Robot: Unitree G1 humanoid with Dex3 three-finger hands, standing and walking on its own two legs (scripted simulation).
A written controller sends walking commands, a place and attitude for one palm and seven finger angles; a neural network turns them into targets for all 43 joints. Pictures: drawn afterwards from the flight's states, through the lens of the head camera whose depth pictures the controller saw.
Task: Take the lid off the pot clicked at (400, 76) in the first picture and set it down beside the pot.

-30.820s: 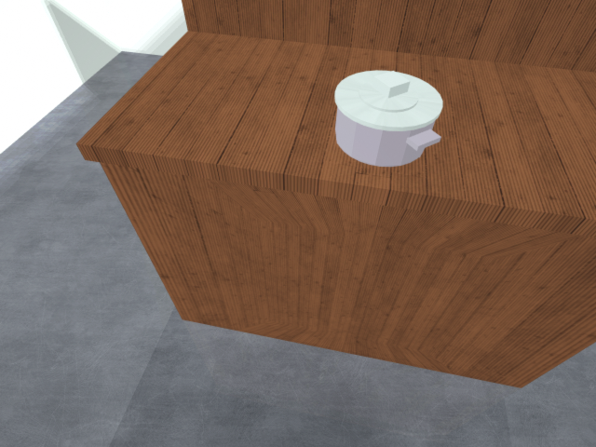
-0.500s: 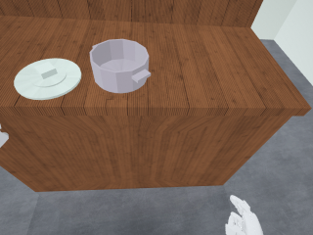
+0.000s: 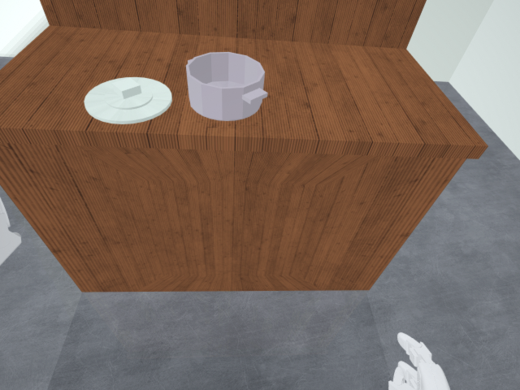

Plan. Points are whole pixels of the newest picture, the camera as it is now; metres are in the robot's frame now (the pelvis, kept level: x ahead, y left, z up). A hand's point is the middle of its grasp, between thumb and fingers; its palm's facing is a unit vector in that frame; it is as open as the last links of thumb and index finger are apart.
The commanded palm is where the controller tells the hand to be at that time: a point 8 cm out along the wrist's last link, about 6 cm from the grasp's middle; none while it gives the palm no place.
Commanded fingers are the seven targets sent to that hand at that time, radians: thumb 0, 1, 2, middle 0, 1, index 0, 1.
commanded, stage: stop stepping back and stand still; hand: left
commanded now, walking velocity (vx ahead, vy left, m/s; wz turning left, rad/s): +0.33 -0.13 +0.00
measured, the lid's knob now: (127, 88) +0.71 +0.32 +0.09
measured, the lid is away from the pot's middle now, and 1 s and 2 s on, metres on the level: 0.22 0.22 0.22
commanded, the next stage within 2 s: let the arm hang, fingers relaxed in 1.18 s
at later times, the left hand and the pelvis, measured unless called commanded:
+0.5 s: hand out of the picture +0.18 +0.26 +0.25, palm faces +0.44 -0.82 -0.35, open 7.4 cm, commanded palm +0.10 +0.31 +0.27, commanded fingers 0.00 0.90 0.90 -0.20 -0.30 -0.20 -0.30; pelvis -0.02 +0.03 +0.01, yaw +2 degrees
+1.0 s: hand out of the picture +0.05 +0.16 -0.17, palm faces +0.12 -0.98 -0.15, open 6.9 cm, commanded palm none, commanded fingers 0.00 0.90 0.90 -0.20 -0.30 -0.20 -0.30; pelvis -0.01 -0.02 +0.00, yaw +6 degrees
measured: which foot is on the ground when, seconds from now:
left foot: down 0.00-1.00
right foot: up 0.00-0.12, down 0.14-0.36, up 0.38-0.62, down 0.64-1.00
